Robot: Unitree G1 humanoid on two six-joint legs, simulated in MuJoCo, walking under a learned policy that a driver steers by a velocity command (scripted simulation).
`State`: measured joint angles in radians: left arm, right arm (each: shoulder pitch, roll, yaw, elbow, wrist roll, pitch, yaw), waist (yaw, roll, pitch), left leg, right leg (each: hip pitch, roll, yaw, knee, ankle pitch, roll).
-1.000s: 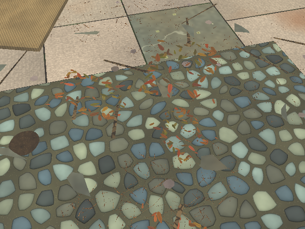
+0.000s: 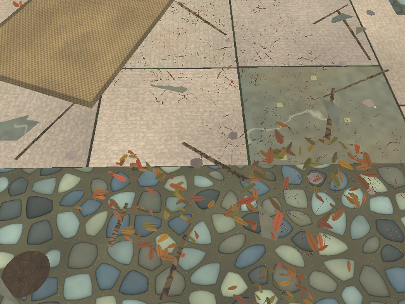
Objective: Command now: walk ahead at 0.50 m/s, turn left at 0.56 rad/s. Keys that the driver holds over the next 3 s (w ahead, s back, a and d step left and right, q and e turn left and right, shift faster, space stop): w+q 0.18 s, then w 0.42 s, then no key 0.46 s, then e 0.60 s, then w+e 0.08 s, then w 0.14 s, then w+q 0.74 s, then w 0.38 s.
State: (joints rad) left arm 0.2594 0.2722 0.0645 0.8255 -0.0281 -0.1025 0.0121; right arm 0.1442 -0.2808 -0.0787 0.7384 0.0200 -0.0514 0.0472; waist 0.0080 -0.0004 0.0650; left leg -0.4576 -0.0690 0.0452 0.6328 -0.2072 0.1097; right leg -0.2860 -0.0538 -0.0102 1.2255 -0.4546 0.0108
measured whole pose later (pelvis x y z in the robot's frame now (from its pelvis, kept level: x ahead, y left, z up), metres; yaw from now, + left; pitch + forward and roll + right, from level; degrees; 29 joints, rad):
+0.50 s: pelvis +0.29 -0.03 +0.01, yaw +12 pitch +2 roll -1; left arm 0.13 0.26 0.05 0.71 0.00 -0.13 -0.03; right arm 0.35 -0.28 -0.05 0.78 0.03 -0.05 0.00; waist -0.03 0.03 0.00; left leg -0.29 -0.08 -0.14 1.09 -0.46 0.05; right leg -0.42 0.05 -0.03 0.53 -0.16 -0.05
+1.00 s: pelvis +0.49 +0.04 +0.01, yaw +12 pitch +2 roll +0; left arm 0.26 0.28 0.03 0.86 -0.01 -0.03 0.00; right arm 0.09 -0.21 -0.02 0.70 -0.02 -0.05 0.02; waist 0.03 -0.03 0.02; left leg -0.43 -0.02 0.01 0.49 -0.10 0.04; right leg -0.35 -0.01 0.04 0.95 -0.59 0.05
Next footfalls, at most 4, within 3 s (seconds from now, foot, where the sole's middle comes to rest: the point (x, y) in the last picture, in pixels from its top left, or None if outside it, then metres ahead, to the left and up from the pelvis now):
0.42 right None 0.42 -0.11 -0.76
0.88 left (167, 256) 0.59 0.15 -0.76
1.18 right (239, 255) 0.59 -0.09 -0.76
1.72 right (249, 266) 0.56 -0.12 -0.76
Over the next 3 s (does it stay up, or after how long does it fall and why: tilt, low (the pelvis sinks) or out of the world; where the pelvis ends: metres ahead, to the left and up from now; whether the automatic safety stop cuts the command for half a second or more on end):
stays up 1.16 -0.02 0.03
